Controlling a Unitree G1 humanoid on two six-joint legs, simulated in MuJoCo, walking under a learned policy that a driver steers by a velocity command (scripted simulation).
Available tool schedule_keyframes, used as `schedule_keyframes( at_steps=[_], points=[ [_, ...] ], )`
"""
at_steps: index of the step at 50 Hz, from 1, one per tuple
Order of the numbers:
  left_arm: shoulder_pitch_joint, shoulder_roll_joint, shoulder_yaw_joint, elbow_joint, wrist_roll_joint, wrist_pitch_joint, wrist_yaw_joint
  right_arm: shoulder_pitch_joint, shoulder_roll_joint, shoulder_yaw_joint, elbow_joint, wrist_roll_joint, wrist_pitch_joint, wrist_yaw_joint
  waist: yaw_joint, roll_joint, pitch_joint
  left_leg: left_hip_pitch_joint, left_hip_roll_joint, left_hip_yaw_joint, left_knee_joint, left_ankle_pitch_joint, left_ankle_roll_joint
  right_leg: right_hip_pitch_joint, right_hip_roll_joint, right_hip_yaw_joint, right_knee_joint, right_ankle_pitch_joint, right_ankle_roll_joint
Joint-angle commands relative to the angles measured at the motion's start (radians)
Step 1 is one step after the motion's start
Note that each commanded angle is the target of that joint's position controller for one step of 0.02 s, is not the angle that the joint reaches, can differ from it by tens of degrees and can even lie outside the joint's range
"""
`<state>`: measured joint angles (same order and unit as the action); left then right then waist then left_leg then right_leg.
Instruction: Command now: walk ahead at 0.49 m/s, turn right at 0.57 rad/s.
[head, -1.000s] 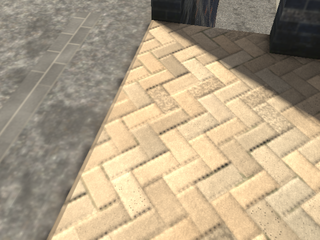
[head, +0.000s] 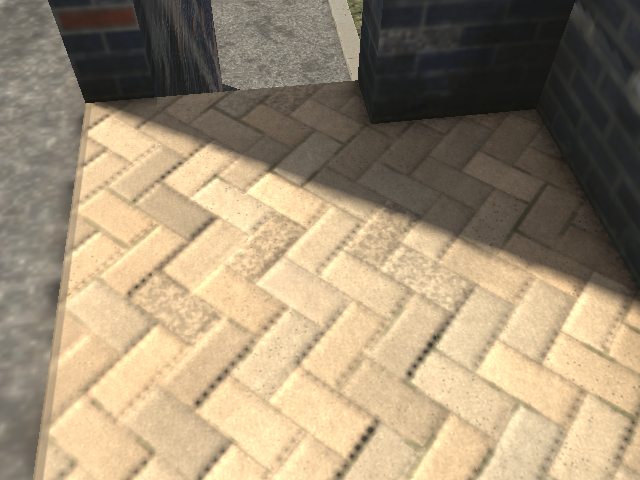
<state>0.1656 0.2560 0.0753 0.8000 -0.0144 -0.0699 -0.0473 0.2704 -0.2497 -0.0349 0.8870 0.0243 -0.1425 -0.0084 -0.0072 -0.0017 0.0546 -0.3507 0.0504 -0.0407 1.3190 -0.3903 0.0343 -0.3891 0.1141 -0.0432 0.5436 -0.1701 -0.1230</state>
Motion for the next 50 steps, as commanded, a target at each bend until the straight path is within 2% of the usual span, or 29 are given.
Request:
schedule_keyframes(
  at_steps=[1,3,5,7,10,14,17,18,19,20,21,22,23,24,25,26,29,31,34,37,40,42,44,45,46,47,48,49,50],
  points=[
    [-0.003,0.085,0.013,-0.078,0.003,-0.022,0.007,0.047,-0.129,-0.04,-0.094,-0.014,-0.005,-0.004,-0.039,0.051,-0.102,-0.273,0.088,-0.071,-0.058,0.102,-0.015,0.248,-0.273,0.419,-0.325,0.165,-0.188],
    [0.019,0.1,0.014,-0.073,-0.003,-0.025,0.019,0.026,-0.11,-0.041,-0.122,-0.036,0.018,-0.006,-0.047,0.021,-0.084,-0.242,0.093,-0.042,-0.146,0.126,-0.055,0.152,-0.247,0.359,-0.341,0.259,-0.195],
    [0.062,0.134,0.021,-0.068,0.0,-0.024,0.036,-0.06,-0.097,-0.037,-0.165,-0.048,0.028,-0.013,-0.026,-0.008,-0.059,-0.26,0.079,-0.016,-0.268,0.217,-0.087,0.097,-0.218,0.31,-0.346,0.301,-0.187],
    [0.113,0.145,0.024,-0.062,-0.004,-0.017,0.049,-0.159,-0.085,-0.031,-0.201,-0.045,0.029,-0.016,0.013,-0.033,-0.046,-0.273,0.05,-0.007,-0.436,0.333,-0.098,0.097,-0.19,0.293,-0.331,0.263,-0.159],
    [0.164,0.136,0.018,-0.051,-0.01,-0.01,0.055,-0.254,-0.059,-0.015,-0.222,-0.033,0.021,-0.003,0.068,-0.074,-0.052,-0.219,0.007,0.011,-0.684,0.492,-0.088,0.134,-0.175,0.268,-0.307,0.157,-0.114],
    [0.223,0.142,0.01,-0.018,-0.004,-0.012,0.053,-0.319,-0.092,-0.015,-0.249,-0.018,0.005,0.026,0.11,-0.097,-0.041,-0.246,0.006,0.013,-0.772,0.486,-0.037,0.284,-0.27,0.319,-0.253,0.138,-0.109],
    [0.216,0.166,0.014,-0.006,0.005,-0.004,0.056,-0.294,-0.121,-0.021,-0.266,-0.014,-0.001,0.04,0.08,-0.114,-0.036,-0.251,-0.007,0.022,-0.804,0.333,0.031,0.413,-0.332,0.331,-0.199,0.294,-0.079],
    [0.19,0.174,0.015,-0.01,0.007,-0.001,0.056,-0.232,-0.136,-0.029,-0.254,-0.013,-0.001,0.041,0.041,-0.115,-0.063,-0.165,-0.034,0.046,-0.827,0.307,0.057,0.421,-0.317,0.3,-0.136,0.459,-0.062],
    [0.17,0.165,0.009,-0.015,0.013,0.003,0.056,-0.104,-0.163,-0.046,-0.217,-0.015,-0.001,0.039,-0.021,-0.092,-0.144,0.003,-0.063,0.065,-0.849,0.342,0.09,0.412,-0.266,0.243,0.009,0.626,-0.04],
    [0.161,0.143,-0.005,-0.036,0.027,0.003,0.059,0.067,-0.209,-0.059,-0.185,-0.024,0.001,0.038,-0.089,-0.02,-0.281,0.269,0.046,-0.077,-0.826,0.419,0.154,0.285,-0.211,0.186,0.264,0.533,-0.01],
    [0.286,0.078,-0.024,-0.042,0.02,-0.017,0.052,0.167,-0.297,-0.084,-0.17,-0.034,0.01,0.042,-0.057,0.245,-0.392,0.64,0.247,-0.506,-0.88,0.298,0.321,-0.11,-0.05,0.097,0.645,0.09,0.081],
    [0.282,0.098,-0.03,-0.045,0.015,-0.038,0.044,0.184,-0.229,-0.07,-0.156,-0.009,0.016,0.05,-0.059,0.294,-0.385,0.71,0.293,-0.772,-1.029,0.08,0.335,-0.32,-0.038,0.169,0.746,-0.345,0.081],
    [0.172,0.163,-0.015,-0.067,-0.008,-0.051,0.034,0.116,-0.168,-0.053,-0.175,-0.005,0.022,0.045,-0.065,0.178,-0.222,0.594,0.274,-0.674,-1.043,-0.019,0.277,-0.412,-0.103,0.198,0.793,-0.282,0.066],
    [0.091,0.158,-0.019,-0.085,-0.005,-0.058,0.032,0.049,-0.15,-0.045,-0.201,-0.016,0.032,0.043,-0.053,0.058,-0.137,0.449,0.231,-0.549,-1.057,0.045,0.247,-0.395,-0.14,0.172,0.753,-0.205,0.061],
    [0.057,0.147,-0.017,-0.094,0.013,-0.061,0.033,0.014,-0.137,-0.039,-0.212,-0.02,0.038,0.046,-0.027,-0.009,-0.071,0.33,0.188,-0.466,-1.081,0.153,0.238,-0.37,-0.167,0.156,0.668,-0.156,0.066],
    [0.066,0.144,-0.011,-0.097,0.028,-0.058,0.037,-0.003,-0.127,-0.034,-0.222,-0.024,0.038,0.045,0.002,-0.002,-0.07,0.269,0.155,-0.412,-1.098,0.255,0.227,-0.312,-0.193,0.156,0.595,-0.117,0.074],
    [0.086,0.112,-0.012,-0.104,0.038,-0.041,0.05,0.007,-0.143,-0.04,-0.226,-0.016,0.037,0.037,0.025,0.065,-0.089,0.192,0.098,-0.309,-1.116,0.448,0.238,-0.249,-0.189,0.12,0.481,-0.068,0.124],
    [0.018,0.1,-0.015,-0.129,0.036,-0.034,0.059,0.045,-0.169,-0.05,-0.216,-0.011,0.04,0.024,0.007,0.068,-0.075,0.176,0.086,-0.275,-1.118,0.5,0.236,-0.272,-0.176,0.112,0.364,0.012,0.152],
    [-0.095,0.078,-0.022,-0.156,0.031,-0.038,0.057,0.104,-0.175,-0.053,-0.198,-0.003,0.055,0.005,-0.03,0.083,-0.07,0.163,0.05,-0.247,-1.1,0.475,0.193,-0.238,-0.144,0.114,0.167,0.177,0.165],
    [-0.191,0.074,-0.025,-0.179,0.022,-0.049,0.045,0.154,-0.175,-0.055,-0.181,0.002,0.067,-0.005,-0.064,0.098,-0.062,0.18,0.046,-0.277,-1.074,0.424,0.166,-0.194,-0.111,0.114,0.036,0.252,0.161],
    [-0.257,0.087,-0.02,-0.205,0.016,-0.061,0.032,0.185,-0.17,-0.055,-0.168,0.006,0.083,-0.01,-0.077,0.1,-0.054,0.26,0.069,-0.351,-1.02,0.414,0.162,-0.19,-0.089,0.131,-0.041,0.215,0.148],
    [-0.264,0.104,-0.012,-0.21,0.012,-0.072,0.026,0.171,-0.175,-0.059,-0.17,0.006,0.095,-0.017,-0.066,0.111,-0.049,0.291,0.084,-0.402,-0.984,0.41,0.158,-0.146,-0.079,0.138,-0.088,0.161,0.135],
    [-0.188,0.132,0.003,-0.193,0.007,-0.081,0.029,0.135,-0.176,-0.062,-0.18,0.005,0.105,-0.02,-0.019,0.143,-0.069,0.284,0.078,-0.427,-0.924,0.482,0.143,-0.016,-0.074,0.124,-0.131,0.109,0.106],
    [-0.09,0.158,0.018,-0.171,0.012,-0.084,0.037,0.104,-0.159,-0.056,-0.194,0.003,0.105,-0.017,0.036,0.137,-0.128,0.248,0.035,-0.397,-0.829,0.55,0.116,0.148,-0.097,0.121,-0.168,0.138,0.074],
    [0.069,0.204,0.034,-0.153,0.026,-0.084,0.047,0.068,-0.116,-0.039,-0.221,-0.01,0.1,-0.011,0.113,0.083,-0.261,0.122,-0.013,-0.334,-0.598,0.492,0.082,0.421,-0.235,0.23,-0.121,0.131,0.007],
    [0.204,0.279,0.055,-0.131,0.037,-0.069,0.055,0.198,-0.048,-0.017,-0.232,0.003,0.09,-0.009,0.092,-0.166,-0.412,-0.226,-0.156,-0.189,-0.278,0.095,0.006,0.803,-0.466,0.588,-0.113,0.044,-0.15],
    [0.21,0.218,0.043,-0.118,0.011,-0.058,0.048,0.241,-0.099,-0.019,-0.233,0.012,0.084,-0.01,0.076,-0.278,-0.4,-0.395,-0.111,-0.164,-0.119,-0.211,-0.005,0.804,-0.554,0.805,-0.189,-0.132,-0.179],
    [0.161,0.148,0.026,-0.13,0.005,-0.051,0.05,0.163,-0.174,-0.04,-0.226,0.015,0.089,-0.008,0.088,-0.157,-0.245,-0.45,-0.055,-0.163,-0.045,-0.134,-0.014,0.662,-0.516,0.697,-0.216,-0.21,-0.136],
    [0.11,0.124,0.016,-0.136,0.01,-0.044,0.051,0.091,-0.182,-0.044,-0.238,0.006,0.096,-0.007,0.079,-0.07,-0.138,-0.436,-0.02,-0.12,-0.045,-0.051,-0.023,0.519,-0.467,0.557,-0.245,-0.15,-0.099]
  ],
)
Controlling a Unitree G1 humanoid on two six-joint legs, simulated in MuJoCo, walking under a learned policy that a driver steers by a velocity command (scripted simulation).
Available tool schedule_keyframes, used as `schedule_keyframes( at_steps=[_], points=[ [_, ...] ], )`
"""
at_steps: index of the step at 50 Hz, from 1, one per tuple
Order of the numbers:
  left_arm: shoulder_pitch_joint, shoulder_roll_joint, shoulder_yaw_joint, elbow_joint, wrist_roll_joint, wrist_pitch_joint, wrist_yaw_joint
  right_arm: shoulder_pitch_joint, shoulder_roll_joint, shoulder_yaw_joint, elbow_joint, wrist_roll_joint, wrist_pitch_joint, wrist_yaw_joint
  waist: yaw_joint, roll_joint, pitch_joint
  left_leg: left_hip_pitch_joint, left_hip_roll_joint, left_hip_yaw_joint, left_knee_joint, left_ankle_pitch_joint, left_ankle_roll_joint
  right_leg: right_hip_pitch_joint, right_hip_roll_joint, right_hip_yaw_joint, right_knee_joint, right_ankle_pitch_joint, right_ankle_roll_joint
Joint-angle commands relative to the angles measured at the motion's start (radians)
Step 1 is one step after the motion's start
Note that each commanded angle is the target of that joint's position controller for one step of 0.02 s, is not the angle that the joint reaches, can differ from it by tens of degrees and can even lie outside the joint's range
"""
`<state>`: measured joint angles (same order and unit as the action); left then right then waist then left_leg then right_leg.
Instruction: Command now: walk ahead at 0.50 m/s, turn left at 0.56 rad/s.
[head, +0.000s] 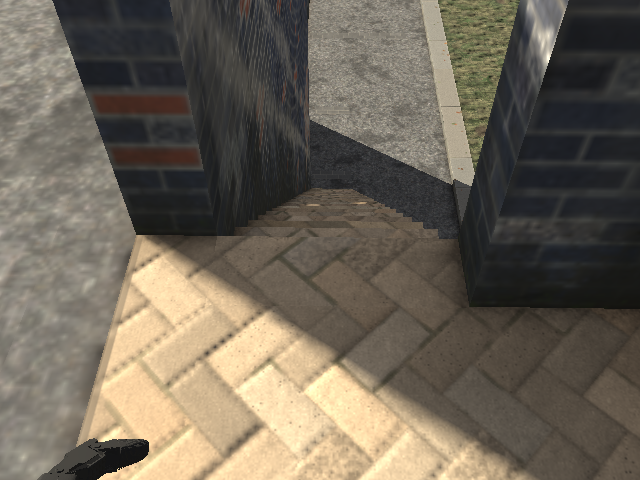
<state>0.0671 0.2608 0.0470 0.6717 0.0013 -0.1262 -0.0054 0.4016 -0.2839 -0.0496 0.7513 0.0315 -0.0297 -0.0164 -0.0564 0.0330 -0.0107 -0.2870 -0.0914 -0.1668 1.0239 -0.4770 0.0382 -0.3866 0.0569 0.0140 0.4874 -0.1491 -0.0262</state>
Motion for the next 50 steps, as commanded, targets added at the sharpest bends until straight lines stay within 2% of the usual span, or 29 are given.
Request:
schedule_keyframes(
  at_steps=[1,4,7,12,14,15,16,18,19,20,21,22,23,24,26,28,30,33,36,37,38,40,43,44,45,47,48,49,50],
  points=[
    [0.17,0.103,0.037,-0.001,-0.002,0.016,0.006,-0.081,-0.132,-0.032,-0.116,-0.013,-0.015,0.005,0.107,-0.08,-0.002,-0.481,0.148,0.021,0.213,0.091,-0.03,0.398,-0.367,0.409,-0.228,-0.093,-0.181],
    [0.133,0.097,0.035,0.021,0.006,0.006,-0.001,-0.077,-0.072,-0.027,-0.13,-0.004,-0.002,0.018,0.06,-0.134,0.032,-0.406,0.199,0.057,0.169,0.167,-0.033,0.242,-0.3,0.223,-0.308,0.039,-0.171],
    [0.159,0.142,0.046,0.064,0.001,-0.005,-0.004,-0.118,-0.048,-0.015,-0.159,-0.017,-0.003,0.017,0.054,-0.106,0.036,-0.431,0.204,0.05,0.06,0.243,-0.046,0.226,-0.302,0.143,-0.341,0.16,-0.2],
    [0.203,0.177,0.044,0.117,-0.019,0.009,-0.003,-0.28,-0.024,0.007,-0.197,-0.022,-0.033,0.04,0.108,-0.079,0.05,-0.372,0.187,0.125,-0.281,0.479,-0.034,0.268,-0.259,0.012,-0.333,0.227,-0.167],
    [0.255,0.199,0.045,0.142,-0.028,0.019,-0.004,-0.353,-0.021,0.011,-0.225,-0.015,-0.04,0.052,0.138,-0.085,0.062,-0.35,0.174,0.156,-0.364,0.49,-0.029,0.305,-0.275,0.012,-0.321,0.199,-0.16],
    [0.271,0.207,0.045,0.15,-0.021,0.027,-0.012,-0.375,-0.037,0.005,-0.231,-0.015,-0.043,0.058,0.143,-0.089,0.068,-0.331,0.166,0.168,-0.376,0.483,-0.022,0.317,-0.284,0.008,-0.316,0.228,-0.154],
    [0.287,0.213,0.045,0.16,-0.026,0.035,-0.016,-0.393,-0.046,0.002,-0.243,-0.013,-0.045,0.061,0.142,-0.102,0.074,-0.317,0.159,0.171,-0.401,0.441,-0.011,0.336,-0.296,0.024,-0.299,0.253,-0.149],
    [0.306,0.217,0.042,0.181,-0.041,0.049,-0.013,-0.38,-0.06,-0.005,-0.256,-0.008,-0.051,0.063,0.109,-0.126,0.066,-0.262,0.132,0.179,-0.473,0.348,0.017,0.394,-0.321,0.054,-0.235,0.348,-0.137],
    [0.293,0.23,0.042,0.184,-0.041,0.057,-0.01,-0.303,-0.087,-0.02,-0.238,-0.013,-0.055,0.06,0.053,-0.13,0.025,-0.138,0.101,0.201,-0.524,0.353,0.037,0.392,-0.305,0.039,-0.144,0.482,-0.119],
    [0.293,0.221,0.036,0.184,-0.037,0.058,-0.007,-0.16,-0.137,-0.046,-0.195,-0.021,-0.055,0.051,-0.021,-0.112,-0.067,0.088,0.085,0.21,-0.548,0.395,0.063,0.334,-0.26,0.004,0.025,0.567,-0.092],
    [0.284,0.168,0.012,0.155,-0.013,0.049,-0.007,0.021,-0.218,-0.073,-0.166,-0.039,-0.048,0.034,-0.097,-0.035,-0.223,0.409,0.259,0.043,-0.495,0.473,0.123,0.127,-0.207,-0.031,0.314,0.331,-0.05],
    [0.405,0.036,-0.029,0.134,-0.009,0.03,-0.014,0.063,-0.3,-0.086,-0.162,-0.052,-0.04,0.028,-0.037,0.245,-0.382,0.72,0.536,-0.412,-0.577,0.352,0.272,-0.252,-0.047,-0.027,0.673,-0.37,0.014],
    [0.357,0.147,0.0,0.158,-0.036,0.019,-0.015,0.091,-0.201,-0.064,-0.161,-0.051,-0.04,0.03,-0.088,0.142,-0.403,0.67,0.526,-0.496,-0.651,0.265,0.261,-0.322,-0.066,0.122,0.802,-0.432,0.009],
    [0.275,0.184,0.017,0.125,-0.058,0.02,-0.015,0.035,-0.165,-0.049,-0.151,-0.044,-0.043,0.031,-0.071,0.119,-0.234,0.553,0.49,-0.327,-0.669,0.3,0.22,-0.393,-0.106,0.104,0.828,-0.36,0.005],
    [0.217,0.159,0.019,0.115,-0.034,0.034,-0.005,-0.092,-0.101,-0.031,-0.144,-0.035,-0.052,0.037,-0.003,0.073,-0.086,0.31,0.406,-0.124,-0.739,0.392,0.183,-0.34,-0.171,0.072,0.736,-0.223,0.016],
    [0.266,0.117,0.02,0.131,-0.035,0.066,-0.002,-0.151,-0.071,-0.029,-0.133,-0.042,-0.072,0.041,0.054,0.088,-0.042,0.168,0.374,-0.016,-0.824,0.412,0.174,-0.229,-0.193,0.076,0.699,-0.152,0.027],
    [0.257,0.081,0.017,0.123,-0.034,0.087,-0.001,-0.171,-0.077,-0.037,-0.11,-0.043,-0.088,0.038,0.075,0.061,0.0,0.121,0.377,0.062,-0.874,0.47,0.182,-0.238,-0.194,0.083,0.668,-0.104,0.039],
    [0.191,0.067,0.02,0.089,-0.028,0.093,-0.01,-0.161,-0.101,-0.049,-0.077,-0.053,-0.088,0.028,0.069,0.035,0.043,0.131,0.362,0.178,-0.89,0.524,0.171,-0.282,-0.191,0.092,0.529,0.032,0.045],
    [0.102,0.04,0.009,0.059,-0.02,0.087,-0.037,-0.149,-0.129,-0.06,-0.054,-0.048,-0.082,0.018,0.04,0.024,0.063,0.133,0.345,0.282,-0.881,0.529,0.147,-0.238,-0.175,0.04,0.34,0.193,0.031],
    [0.19,0.012,-0.034,0.094,0.11,0.072,-0.086,-0.057,-0.012,-0.014,-0.027,-0.159,-0.106,0.045,0.036,-0.016,0.059,0.22,0.436,0.233,-0.904,0.463,0.208,-0.319,-0.176,0.045,0.349,0.213,0.014],
    [0.139,0.007,-0.022,0.075,0.108,0.074,-0.103,-0.019,-0.029,-0.018,0.014,-0.157,-0.116,0.051,0.026,0.004,0.102,0.281,0.463,0.224,-0.898,0.431,0.217,-0.384,-0.186,0.079,0.342,0.175,0.001],
    [0.04,0.052,-0.011,0.031,0.077,0.068,-0.102,-0.032,-0.079,-0.021,0.03,-0.133,-0.118,0.049,0.014,0.013,0.097,0.342,0.44,0.274,-0.888,0.429,0.191,-0.402,-0.171,0.05,0.277,0.163,-0.023],
    [-0.039,0.047,-0.018,-0.009,0.071,0.073,-0.087,-0.018,-0.086,-0.011,0.06,-0.112,-0.104,0.04,-0.002,0.037,0.103,0.371,0.424,0.333,-0.891,0.442,0.156,-0.311,-0.113,-0.021,0.219,0.086,-0.052],
    [-0.043,0.052,-0.015,-0.015,0.065,0.069,-0.082,-0.009,-0.088,-0.008,0.072,-0.11,-0.098,0.041,0.005,0.042,0.099,0.422,0.436,0.339,-0.867,0.507,0.154,-0.314,-0.101,-0.017,0.21,0.024,-0.063],
    [-0.05,0.048,-0.015,-0.023,0.073,0.068,-0.083,-0.018,-0.134,-0.023,0.079,-0.106,-0.1,0.036,0.014,0.049,0.118,0.454,0.458,0.344,-0.831,0.579,0.16,-0.328,-0.094,-0.024,0.18,-0.017,-0.066],
    [0.005,0.092,0.004,-0.02,0.057,0.05,-0.083,-0.052,-0.199,-0.041,0.086,-0.117,-0.095,0.024,0.074,0.062,0.1,0.432,0.433,0.41,-0.699,0.877,0.141,-0.162,-0.014,-0.107,0.079,0.036,-0.094],
    [0.112,0.116,0.021,0.02,0.042,0.03,-0.074,-0.017,-0.186,-0.034,0.103,-0.136,-0.09,0.022,0.116,0.037,0.027,0.34,0.386,0.466,-0.517,0.995,0.115,0.072,0.049,-0.137,0.072,0.089,-0.122],
    [0.287,0.161,0.047,0.078,0.048,0.026,-0.049,0.061,-0.106,-0.008,0.116,-0.182,-0.091,0.037,0.154,-0.02,-0.119,0.113,0.329,0.497,-0.226,0.901,0.056,0.421,0.045,-0.079,0.202,0.227,-0.193],
    [0.502,0.24,0.068,0.102,0.034,0.039,-0.017,0.199,0.019,0.041,0.056,-0.213,-0.109,0.067,0.158,-0.252,-0.486,-0.215,0.194,0.406,0.06,0.315,-0.059,0.976,-0.204,0.418,0.135,0.275,-0.438]
  ],
)
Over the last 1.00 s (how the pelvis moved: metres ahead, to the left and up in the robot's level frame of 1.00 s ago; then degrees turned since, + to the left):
0.56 0.04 0.01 12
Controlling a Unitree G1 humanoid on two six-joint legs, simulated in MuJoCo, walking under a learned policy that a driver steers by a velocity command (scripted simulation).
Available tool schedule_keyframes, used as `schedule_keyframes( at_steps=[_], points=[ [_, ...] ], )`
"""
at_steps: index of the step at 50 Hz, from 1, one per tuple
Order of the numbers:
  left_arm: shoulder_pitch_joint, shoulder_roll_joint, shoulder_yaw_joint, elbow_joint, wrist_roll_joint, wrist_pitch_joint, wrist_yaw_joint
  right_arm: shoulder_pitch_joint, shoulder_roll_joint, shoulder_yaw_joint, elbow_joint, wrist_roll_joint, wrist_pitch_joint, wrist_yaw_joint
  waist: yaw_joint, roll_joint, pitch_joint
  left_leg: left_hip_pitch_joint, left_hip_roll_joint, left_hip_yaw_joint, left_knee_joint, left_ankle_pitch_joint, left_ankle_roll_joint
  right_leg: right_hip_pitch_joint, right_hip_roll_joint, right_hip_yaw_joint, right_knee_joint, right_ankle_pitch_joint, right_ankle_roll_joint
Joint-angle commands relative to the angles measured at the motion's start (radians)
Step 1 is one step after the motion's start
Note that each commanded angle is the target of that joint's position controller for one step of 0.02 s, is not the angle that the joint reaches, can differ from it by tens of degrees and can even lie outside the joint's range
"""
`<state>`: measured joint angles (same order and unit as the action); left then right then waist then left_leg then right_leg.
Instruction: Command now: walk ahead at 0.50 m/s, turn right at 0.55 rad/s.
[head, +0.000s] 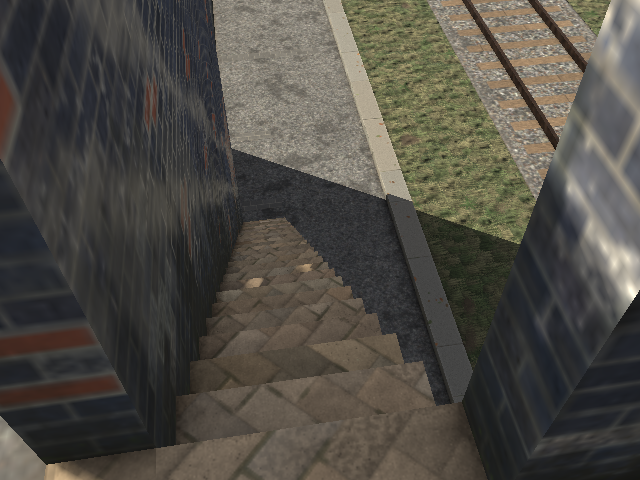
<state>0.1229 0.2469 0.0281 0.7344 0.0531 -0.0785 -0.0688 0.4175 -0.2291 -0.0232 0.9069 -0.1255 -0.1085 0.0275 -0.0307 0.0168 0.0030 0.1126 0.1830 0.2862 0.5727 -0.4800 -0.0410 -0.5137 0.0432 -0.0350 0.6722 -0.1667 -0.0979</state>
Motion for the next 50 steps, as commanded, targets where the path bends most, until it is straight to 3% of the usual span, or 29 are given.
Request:
schedule_keyframes(
  at_steps=[1,2,3,4,5,7,8,9,11,14,17,18,19,21,23,25,26,27,28,29,30,31,33,35,37,39,43,47,50],
  points=[
    [0.568,0.214,0.069,0.099,0.023,-0.001,0.039,0.044,-0.094,-0.005,-0.076,0.027,-0.021,0.054,0.243,-0.069,-0.402,-0.801,-0.208,-0.228,0.759,-0.077,0.008,1.122,-0.324,0.771,-0.233,0.341,-0.373],
    [0.563,0.256,0.089,0.141,0.018,-0.036,0.034,-0.181,-0.087,-0.011,-0.165,0.077,-0.035,0.056,0.256,-0.089,-0.101,-0.995,-0.179,-0.355,0.826,-0.047,0.035,0.926,-0.289,0.629,-0.275,0.349,-0.252],
    [0.48,0.223,0.082,0.136,-0.017,-0.05,0.033,-0.268,-0.147,-0.029,-0.204,0.063,-0.044,0.034,0.231,-0.126,-0.029,-0.986,-0.125,-0.375,0.842,-0.024,0.032,0.723,-0.278,0.534,-0.273,0.362,-0.245],
    [0.413,0.144,0.051,0.132,-0.03,-0.06,0.032,-0.255,-0.142,-0.029,-0.223,0.031,-0.039,0.008,0.153,-0.126,-0.062,-0.9,-0.095,-0.398,0.788,0.014,0.048,0.584,-0.257,0.469,-0.269,0.373,-0.238],
    [0.329,0.099,0.033,0.118,-0.029,-0.063,0.022,-0.216,-0.099,-0.016,-0.205,0.025,-0.031,-0.012,0.074,-0.107,-0.044,-0.774,-0.072,-0.394,0.776,0.058,0.063,0.374,-0.252,0.434,-0.305,0.395,-0.237],
    [0.173,0.088,0.021,0.054,-0.016,-0.056,0.012,-0.155,-0.061,-0.004,-0.193,0.042,-0.011,-0.036,-0.021,-0.044,-0.049,-0.655,-0.078,-0.384,0.697,0.097,0.056,0.153,-0.245,0.406,-0.407,0.441,-0.247],
    [0.131,0.161,0.032,-0.008,-0.021,-0.08,-0.004,-0.168,-0.144,-0.017,-0.155,0.1,0.041,-0.056,0.02,0.001,-0.037,-0.798,-0.099,-0.408,0.72,0.172,-0.037,0.214,-0.309,0.439,-0.315,0.815,-0.213],
    [0.175,0.183,0.031,-0.009,-0.018,-0.097,-0.002,-0.14,-0.144,-0.007,-0.13,0.105,0.075,-0.046,0.026,0.011,-0.11,-0.822,-0.091,-0.427,0.668,0.242,-0.089,0.239,-0.316,0.383,-0.275,0.978,-0.124],
    [0.253,0.229,0.04,-0.018,-0.018,-0.116,0.013,-0.154,-0.141,-0.006,-0.128,0.082,0.108,-0.008,0.039,-0.051,-0.14,-0.823,-0.097,-0.393,0.546,0.339,-0.114,0.224,-0.244,0.298,-0.255,0.923,-0.016],
    [0.317,0.202,0.045,-0.011,0.006,-0.092,0.023,-0.196,-0.098,0.012,-0.079,0.044,0.11,0.023,0.072,-0.081,-0.084,-0.893,-0.069,-0.358,0.499,0.493,-0.088,0.2,-0.237,0.276,-0.284,0.747,-0.092],
    [0.327,0.172,0.04,0.013,0.006,-0.073,0.028,-0.262,-0.085,0.02,-0.071,0.045,0.101,0.024,0.093,-0.086,-0.065,-0.975,-0.029,-0.374,0.408,0.578,-0.064,0.325,-0.275,0.258,-0.293,0.665,-0.126],
    [0.393,0.113,0.046,0.04,-0.184,0.007,0.059,-0.369,-0.082,-0.011,-0.136,0.216,0.125,0.026,0.129,-0.012,-0.067,-0.879,-0.096,-0.291,0.221,0.675,-0.001,0.377,-0.161,0.18,-0.236,0.634,0.003],
    [0.359,0.178,0.021,0.029,0.015,-0.026,0.041,-0.356,-0.05,0.036,-0.09,0.022,0.106,0.045,0.124,-0.134,-0.029,-0.924,-0.055,-0.31,0.267,0.658,-0.017,0.31,-0.234,0.215,-0.282,0.628,-0.09],
    [0.314,0.192,0.042,0.038,0.037,-0.035,0.043,-0.32,-0.071,0.022,-0.076,0.029,0.103,0.04,0.114,-0.137,-0.027,-0.934,-0.046,-0.32,0.229,0.57,-0.019,0.405,-0.275,0.194,-0.295,0.661,-0.102],
    [0.31,0.187,0.041,0.067,0.024,-0.033,0.061,-0.332,-0.093,0.018,-0.071,0.049,0.096,0.024,0.118,-0.101,-0.018,-0.889,-0.087,-0.263,0.165,0.533,-0.001,0.431,-0.277,0.162,-0.293,0.668,-0.081],
    [0.19,0.222,0.049,0.037,-0.021,-0.027,0.081,-0.315,-0.103,0.015,-0.08,0.07,0.083,0.008,0.088,-0.138,-0.047,-0.732,-0.134,-0.229,0.082,0.434,0.04,0.387,-0.28,0.134,-0.249,0.647,-0.044],
    [0.168,0.242,0.054,0.029,-0.027,-0.028,0.089,-0.284,-0.139,0.001,-0.073,0.072,0.074,0.007,0.077,-0.124,-0.07,-0.625,-0.173,-0.206,0.002,0.465,0.072,0.376,-0.255,0.116,-0.188,0.662,-0.017],
    [0.191,0.246,0.051,0.045,-0.037,-0.027,0.098,-0.243,-0.2,-0.033,-0.064,0.107,0.055,-0.007,0.061,-0.075,-0.131,-0.458,-0.23,-0.174,-0.08,0.539,0.122,0.365,-0.177,0.064,-0.069,0.673,0.018],
    [0.309,0.137,0.006,0.038,-0.063,-0.025,0.108,-0.142,-0.312,-0.048,-0.099,0.125,0.001,-0.016,0.07,0.203,-0.43,-0.011,0.081,-0.481,-0.113,1.425,0.354,0.241,0.021,-0.048,0.285,-0.047,0.164],
    [0.417,0.081,-0.013,0.027,-0.075,-0.015,0.097,0.017,-0.309,-0.032,-0.097,0.084,-0.012,0.001,0.027,0.333,-0.695,0.366,0.328,-0.871,-0.123,1.696,0.566,-0.024,0.127,0.07,0.61,-0.698,0.21],
    [0.212,0.165,0.01,-0.042,-0.089,0.012,0.082,0.07,-0.282,-0.045,-0.07,0.051,-0.027,0.007,-0.053,0.129,-0.507,0.148,0.308,-0.867,-0.146,1.365,0.469,-0.123,0.047,0.198,0.743,-0.629,0.2],
    [0.075,0.195,0.025,-0.067,-0.055,0.028,0.106,-0.027,-0.246,-0.042,-0.086,0.079,-0.024,-0.01,-0.035,0.068,-0.311,-0.084,0.219,-0.739,-0.2,0.996,0.374,-0.177,-0.016,0.145,0.781,-0.548,0.193],
    [0.11,0.169,0.013,-0.026,0.008,0.037,0.14,-0.172,-0.149,-0.017,-0.126,0.112,0.006,-0.045,0.047,0.058,-0.17,-0.408,0.108,-0.637,-0.313,0.572,0.309,-0.08,-0.111,0.148,0.631,-0.377,0.193],
    [0.155,0.145,0.007,-0.024,0.003,0.047,0.141,-0.175,-0.152,-0.012,-0.155,0.09,0.004,-0.044,0.072,0.095,-0.17,-0.525,0.063,-0.61,-0.352,0.53,0.326,0.041,-0.074,0.123,0.622,-0.321,0.196],
    [0.183,0.118,-0.002,-0.023,-0.014,0.054,0.118,-0.205,-0.169,-0.021,-0.191,0.096,-0.014,-0.042,0.083,0.088,-0.173,-0.586,0.027,-0.562,-0.357,0.496,0.326,0.05,-0.043,0.075,0.633,-0.236,0.185],
    [0.189,0.115,0.005,-0.012,0.011,0.062,0.092,-0.194,-0.171,-0.018,-0.222,0.099,-0.019,-0.04,0.084,0.094,-0.177,-0.617,0.008,-0.545,-0.362,0.434,0.306,0.068,-0.042,0.045,0.553,-0.196,0.196],
    [0.095,0.125,0.008,-0.017,0.003,0.091,0.074,-0.123,-0.175,-0.031,-0.266,0.127,-0.029,-0.034,0.007,0.118,-0.22,-0.416,0.056,-0.696,-0.314,0.359,0.294,-0.041,-0.058,0.099,0.413,-0.224,0.215],
    [0.087,0.102,-0.003,-0.006,-0.008,0.09,0.08,-0.097,-0.184,-0.038,-0.275,0.124,-0.018,-0.042,-0.017,0.135,-0.227,-0.432,0.051,-0.784,-0.332,0.222,0.291,0.008,-0.049,0.08,0.237,-0.293,0.191],
    [0.167,0.081,-0.009,0.034,-0.03,0.078,0.055,-0.133,-0.199,-0.046,-0.289,0.112,0.013,-0.05,-0.005,0.142,-0.228,-0.489,0.027,-0.81,-0.344,0.185,0.279,0.125,-0.008,0.028,0.051,-0.284,0.165]
  ],
)
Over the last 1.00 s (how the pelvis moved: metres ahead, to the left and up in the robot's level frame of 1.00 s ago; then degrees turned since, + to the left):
0.53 0.01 -0.02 -11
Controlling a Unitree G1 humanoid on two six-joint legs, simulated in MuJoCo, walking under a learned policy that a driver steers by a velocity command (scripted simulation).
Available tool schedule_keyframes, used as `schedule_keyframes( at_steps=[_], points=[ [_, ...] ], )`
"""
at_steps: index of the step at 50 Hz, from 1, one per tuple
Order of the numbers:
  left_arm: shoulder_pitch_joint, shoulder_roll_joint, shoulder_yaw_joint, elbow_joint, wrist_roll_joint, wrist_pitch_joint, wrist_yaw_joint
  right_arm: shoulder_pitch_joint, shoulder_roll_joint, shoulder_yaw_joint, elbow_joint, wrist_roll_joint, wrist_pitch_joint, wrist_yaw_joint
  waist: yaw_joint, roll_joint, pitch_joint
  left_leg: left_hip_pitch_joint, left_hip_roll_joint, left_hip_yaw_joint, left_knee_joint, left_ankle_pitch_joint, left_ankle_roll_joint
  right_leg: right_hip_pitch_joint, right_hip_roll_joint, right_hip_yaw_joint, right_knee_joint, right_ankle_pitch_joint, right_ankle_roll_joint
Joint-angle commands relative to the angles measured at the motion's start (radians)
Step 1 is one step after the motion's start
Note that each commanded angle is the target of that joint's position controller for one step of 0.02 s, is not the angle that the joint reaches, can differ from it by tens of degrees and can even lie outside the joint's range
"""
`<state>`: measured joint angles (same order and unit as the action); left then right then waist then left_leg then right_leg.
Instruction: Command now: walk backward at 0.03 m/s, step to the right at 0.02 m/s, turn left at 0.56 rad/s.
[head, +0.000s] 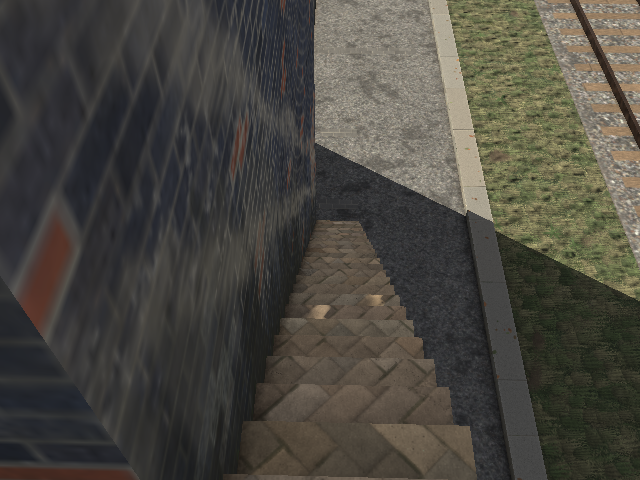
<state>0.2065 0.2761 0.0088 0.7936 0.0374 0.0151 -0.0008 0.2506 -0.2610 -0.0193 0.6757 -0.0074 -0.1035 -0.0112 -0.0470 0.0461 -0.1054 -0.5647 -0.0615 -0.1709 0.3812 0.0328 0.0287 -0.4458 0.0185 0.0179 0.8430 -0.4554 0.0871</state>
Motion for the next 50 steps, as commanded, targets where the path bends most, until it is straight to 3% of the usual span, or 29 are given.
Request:
schedule_keyframes(
  at_steps=[1,3,4,5,6,7,8,9,10,11,12,13,16,18,19,20,21,22,23,24,25,26,28,30,33,38,50],
  points=[
    [0.112,0.053,0.013,-0.013,-0.027,-0.018,-0.023,0.019,-0.172,-0.049,-0.058,-0.01,0.021,-0.017,0.026,0.117,-0.123,0.171,0.259,-0.356,-0.153,-0.338,0.198,0.108,0.034,-0.039,-0.218,0.064,-0.041],
    [0.167,0.078,0.032,0.003,-0.048,-0.026,-0.042,0.012,-0.16,-0.034,-0.046,-0.024,0.045,-0.024,0.072,0.104,-0.134,0.065,0.217,-0.344,-0.133,-0.342,0.156,0.301,0.047,-0.065,-0.407,0.194,-0.121],
    [0.234,0.115,0.054,0.026,-0.034,-0.034,-0.035,0.036,-0.075,-0.008,-0.03,-0.049,0.046,-0.025,0.085,0.051,-0.139,-0.06,0.182,-0.31,-0.054,-0.417,0.097,0.454,-0.045,0.013,-0.422,0.249,-0.21],
    [0.236,0.189,0.073,0.01,-0.03,-0.046,-0.015,0.073,0.047,0.028,-0.062,-0.06,0.038,-0.02,0.049,-0.13,-0.138,-0.329,0.025,-0.093,0.185,-0.539,-0.045,0.577,-0.319,0.305,-0.447,0.525,-0.493],
    [0.168,0.192,0.068,0.004,0.062,-0.065,-0.023,-0.016,0.015,0.024,-0.101,-0.064,0.025,-0.008,0.086,-0.146,0.084,-0.63,-0.038,-0.044,0.347,-0.576,-0.169,0.487,-0.558,0.601,-0.609,0.621,-0.618],
    [0.111,0.138,0.06,-0.023,0.059,-0.077,-0.033,-0.072,-0.058,-0.006,-0.053,-0.043,0.026,-0.011,0.09,-0.059,0.059,-0.574,0.037,-0.057,0.492,-0.458,-0.188,0.434,-0.493,0.48,-0.627,0.48,-0.509],
    [-0.03,0.082,0.046,-0.078,0.022,-0.082,-0.059,-0.027,-0.121,-0.039,-0.014,-0.034,0.028,-0.023,0.048,-0.085,0.031,-0.497,-0.027,-0.032,0.654,-0.405,-0.209,0.337,-0.357,0.34,-0.58,0.385,-0.412],
    [-0.136,0.048,0.035,-0.128,0.002,-0.088,-0.071,-0.003,-0.153,-0.058,0.024,-0.03,0.031,-0.024,0.024,-0.135,0.031,-0.415,-0.068,-0.015,0.84,-0.37,-0.205,0.228,-0.267,0.227,-0.554,0.385,-0.36],
    [-0.181,0.06,0.039,-0.146,-0.005,-0.092,-0.073,-0.001,-0.133,-0.06,0.026,-0.043,0.026,-0.016,-0.003,-0.153,0.043,-0.344,-0.084,0.013,0.97,-0.338,-0.173,0.137,-0.219,0.152,-0.558,0.423,-0.33],
    [-0.22,0.089,0.054,-0.165,0.0,-0.101,-0.071,0.018,-0.121,-0.057,0.032,-0.048,0.02,-0.003,-0.028,-0.145,0.039,-0.235,-0.072,0.064,1.043,-0.326,-0.155,0.062,-0.203,0.097,-0.578,0.457,-0.319],
    [-0.202,0.086,0.058,-0.17,-0.005,-0.109,-0.071,0.029,-0.104,-0.058,0.041,-0.04,0.019,0.005,-0.019,-0.132,0.048,-0.185,-0.062,0.072,1.072,-0.317,-0.144,0.032,-0.194,0.072,-0.575,0.477,-0.32],
    [-0.178,0.063,0.054,-0.164,-0.016,-0.114,-0.071,0.02,-0.085,-0.056,0.041,-0.026,0.014,0.003,0.003,-0.123,0.058,-0.179,-0.051,0.062,1.078,-0.313,-0.147,0.067,-0.196,0.062,-0.567,0.467,-0.321],
    [-0.135,-0.019,0.023,-0.152,-0.037,-0.125,-0.084,-0.002,-0.052,-0.056,0.051,-0.019,0.018,-0.015,0.03,-0.1,0.05,-0.177,0.013,0.005,0.877,-0.243,-0.18,0.272,-0.211,0.071,-0.503,0.516,-0.306],
    [-0.168,-0.037,0.01,-0.137,-0.073,-0.128,-0.101,-0.003,0.006,-0.044,0.058,-0.022,0.036,0.007,0.004,-0.101,0.054,-0.061,0.106,0.068,0.565,-0.234,-0.211,0.303,-0.167,0.028,-0.454,0.478,-0.241],
    [-0.151,-0.022,0.014,-0.114,-0.099,-0.124,-0.112,-0.017,0.049,-0.028,0.055,-0.021,0.046,0.033,0.013,-0.118,0.067,0.021,0.149,0.137,0.439,-0.327,-0.221,0.276,-0.159,0.026,-0.43,0.411,-0.212],
    [-0.068,0.002,0.026,-0.078,-0.124,-0.114,-0.126,-0.038,0.078,-0.012,0.056,-0.01,0.054,0.059,0.048,-0.101,0.091,0.085,0.156,0.17,0.315,-0.348,-0.217,0.272,-0.155,0.064,-0.421,0.349,-0.189],
    [-0.057,0.031,0.039,-0.059,-0.134,-0.102,-0.143,-0.038,0.064,-0.012,0.052,0.008,0.053,0.074,0.031,-0.071,0.101,0.164,0.153,0.199,0.178,-0.223,-0.201,0.265,-0.149,0.093,-0.399,0.355,-0.173],
    [-0.063,0.047,0.051,-0.058,-0.119,-0.097,-0.151,-0.051,0.006,-0.025,0.039,0.023,0.039,0.071,0.033,-0.092,0.066,0.228,0.146,0.198,0.149,-0.156,-0.173,0.272,-0.162,0.128,-0.369,0.474,-0.157],
    [-0.029,0.029,0.052,-0.067,-0.094,-0.105,-0.138,-0.09,-0.07,-0.033,0.008,0.032,0.012,0.061,0.067,-0.053,-0.005,0.267,0.172,0.145,0.203,0.088,-0.101,0.306,-0.147,0.117,-0.326,0.633,-0.125],
    [0.021,0.055,0.065,-0.064,-0.066,-0.119,-0.105,-0.171,-0.099,-0.031,-0.02,0.027,-0.007,0.056,0.119,-0.005,-0.085,0.274,0.174,0.121,0.264,0.167,-0.026,0.336,-0.11,0.055,-0.289,0.763,-0.107],
    [-0.014,0.123,0.091,-0.083,-0.046,-0.127,-0.068,-0.208,-0.091,-0.033,-0.031,0.009,-0.011,0.051,0.114,-0.004,-0.078,0.157,0.159,0.129,0.286,0.068,-0.006,0.394,-0.108,0.0,-0.269,0.798,-0.107],
    [-0.089,0.109,0.09,-0.111,-0.043,-0.126,-0.051,-0.18,-0.052,-0.022,-0.022,0.008,-0.011,0.05,0.074,-0.032,-0.076,0.132,0.177,0.122,0.272,0.0,-0.021,0.385,-0.114,-0.013,-0.248,0.756,-0.131],
    [-0.156,0.033,0.073,-0.133,-0.049,-0.117,-0.06,-0.149,-0.02,-0.009,-0.001,0.013,0.008,0.06,0.042,-0.031,-0.003,0.173,0.189,0.089,0.244,-0.11,-0.048,0.256,-0.107,-0.01,-0.285,0.535,-0.169],
    [-0.162,-0.019,0.057,-0.139,-0.053,-0.113,-0.088,-0.128,-0.033,-0.008,0.023,0.029,0.015,0.065,0.038,-0.03,0.032,0.208,0.179,0.094,0.226,-0.228,-0.066,0.183,-0.099,0.0,-0.326,0.406,-0.165],
    [-0.148,0.002,0.065,-0.119,-0.051,-0.115,-0.104,-0.136,-0.017,-0.005,0.043,0.021,0.02,0.057,0.032,-0.027,0.035,0.218,0.159,0.116,0.206,-0.279,-0.087,0.196,-0.097,0.004,-0.344,0.373,-0.159],
    [-0.144,0.024,0.073,-0.105,-0.045,-0.114,-0.105,-0.178,-0.024,-0.004,0.06,0.017,0.019,0.049,0.038,-0.024,0.036,0.232,0.158,0.122,0.197,-0.259,-0.08,0.198,-0.102,0.007,-0.358,0.372,-0.152],
    [-0.092,0.017,0.07,-0.059,-0.051,-0.115,-0.108,-0.197,-0.031,0.001,0.143,0.01,0.033,0.032,0.034,-0.04,0.046,0.228,0.16,0.144,0.151,-0.238,-0.081,0.239,-0.117,0.042,-0.422,0.322,-0.153]
  ],
)
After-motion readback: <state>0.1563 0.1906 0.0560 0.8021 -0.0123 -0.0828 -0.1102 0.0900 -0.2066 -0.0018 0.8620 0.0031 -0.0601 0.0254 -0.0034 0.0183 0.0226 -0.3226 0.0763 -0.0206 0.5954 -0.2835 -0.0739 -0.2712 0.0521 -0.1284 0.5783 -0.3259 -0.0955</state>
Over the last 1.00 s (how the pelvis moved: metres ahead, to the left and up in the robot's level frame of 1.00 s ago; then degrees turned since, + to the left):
0.26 0.04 0.02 11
